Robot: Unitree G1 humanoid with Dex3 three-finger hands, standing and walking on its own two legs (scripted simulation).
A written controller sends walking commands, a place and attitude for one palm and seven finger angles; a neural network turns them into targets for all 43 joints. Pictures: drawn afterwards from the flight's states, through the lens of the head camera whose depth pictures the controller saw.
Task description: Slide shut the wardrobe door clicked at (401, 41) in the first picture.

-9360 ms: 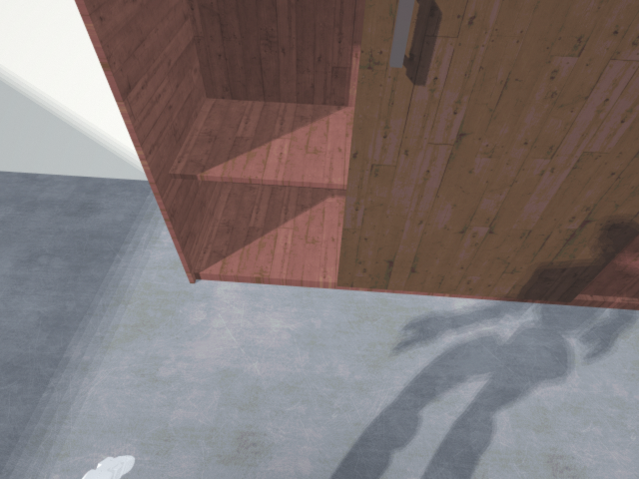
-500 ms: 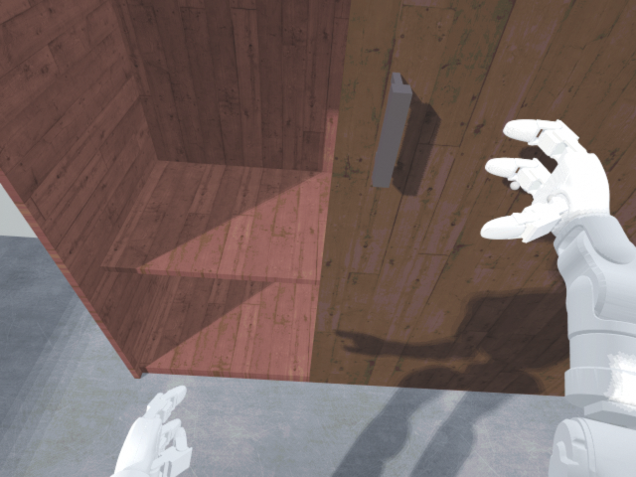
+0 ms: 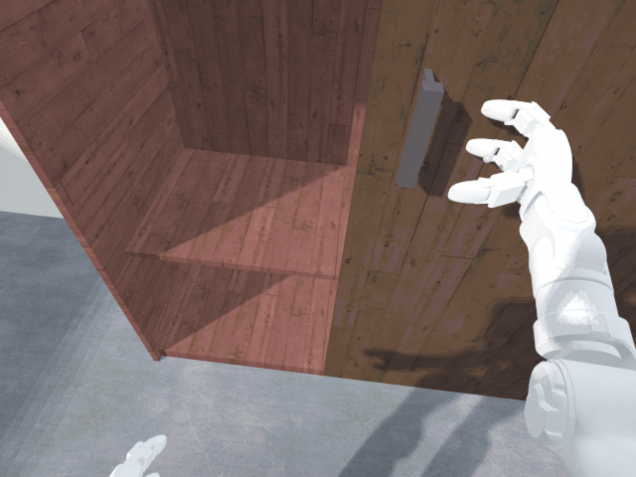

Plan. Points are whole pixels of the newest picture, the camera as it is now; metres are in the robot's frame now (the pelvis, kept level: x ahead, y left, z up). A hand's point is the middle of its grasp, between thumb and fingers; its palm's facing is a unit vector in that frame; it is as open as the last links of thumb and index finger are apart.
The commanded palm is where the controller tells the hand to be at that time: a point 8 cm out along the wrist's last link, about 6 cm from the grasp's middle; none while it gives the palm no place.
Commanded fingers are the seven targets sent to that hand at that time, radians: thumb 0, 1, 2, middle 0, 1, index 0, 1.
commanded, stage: move the hooked fingers beside the handle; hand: right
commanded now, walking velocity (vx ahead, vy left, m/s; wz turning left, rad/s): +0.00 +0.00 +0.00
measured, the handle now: (416, 130) +0.51 -0.07 +0.20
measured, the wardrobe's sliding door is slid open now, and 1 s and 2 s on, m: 0.54 0.54 0.54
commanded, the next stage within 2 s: none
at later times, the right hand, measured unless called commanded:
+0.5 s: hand (483, 151) +0.47 -0.15 +0.20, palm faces +0.07 +1.00 -0.01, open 13.5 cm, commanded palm +0.47 -0.18 +0.20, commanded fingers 0.00 0.50 -0.30 0.30 1.20 0.30 1.20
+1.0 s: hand (482, 153) +0.47 -0.15 +0.20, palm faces +0.06 +1.00 -0.02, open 13.5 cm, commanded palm +0.49 -0.17 +0.18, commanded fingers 0.00 0.50 -0.30 0.30 1.20 0.30 1.20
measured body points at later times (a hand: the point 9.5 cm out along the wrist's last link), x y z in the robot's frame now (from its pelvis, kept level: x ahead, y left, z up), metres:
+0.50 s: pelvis -0.02 +0.01 +0.00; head +0.02 +0.02 +0.44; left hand +0.02 +0.27 -0.13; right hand +0.46 -0.20 +0.20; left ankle -0.01 +0.11 -0.74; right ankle -0.02 -0.09 -0.74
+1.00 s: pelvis -0.04 +0.00 -0.01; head +0.01 +0.00 +0.44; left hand -0.01 +0.27 -0.13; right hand +0.46 -0.20 +0.20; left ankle -0.01 +0.11 -0.74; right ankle -0.02 -0.09 -0.74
